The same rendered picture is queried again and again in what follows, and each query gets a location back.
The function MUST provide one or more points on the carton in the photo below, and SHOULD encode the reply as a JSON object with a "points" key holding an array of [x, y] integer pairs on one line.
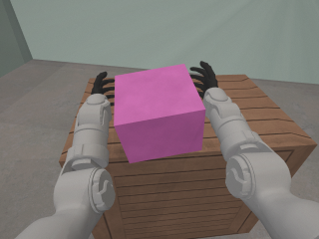
{"points": [[158, 113]]}

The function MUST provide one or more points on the right robot upper arm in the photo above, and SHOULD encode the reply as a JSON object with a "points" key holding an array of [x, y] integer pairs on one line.
{"points": [[262, 181]]}

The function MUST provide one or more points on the pedestal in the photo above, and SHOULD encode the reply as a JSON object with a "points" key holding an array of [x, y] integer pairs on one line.
{"points": [[184, 196]]}

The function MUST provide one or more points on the robot left hand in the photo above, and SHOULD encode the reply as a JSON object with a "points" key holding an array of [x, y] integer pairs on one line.
{"points": [[98, 86]]}

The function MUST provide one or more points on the left robot forearm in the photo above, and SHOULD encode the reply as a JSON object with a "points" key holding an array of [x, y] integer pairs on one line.
{"points": [[90, 142]]}

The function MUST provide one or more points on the left robot upper arm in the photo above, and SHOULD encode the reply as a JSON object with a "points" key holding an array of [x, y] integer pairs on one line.
{"points": [[80, 197]]}

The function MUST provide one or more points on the robot right hand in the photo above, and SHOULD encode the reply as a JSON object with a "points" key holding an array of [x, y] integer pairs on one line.
{"points": [[208, 78]]}

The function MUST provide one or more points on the right robot forearm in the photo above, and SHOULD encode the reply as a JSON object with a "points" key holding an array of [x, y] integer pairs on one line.
{"points": [[230, 126]]}

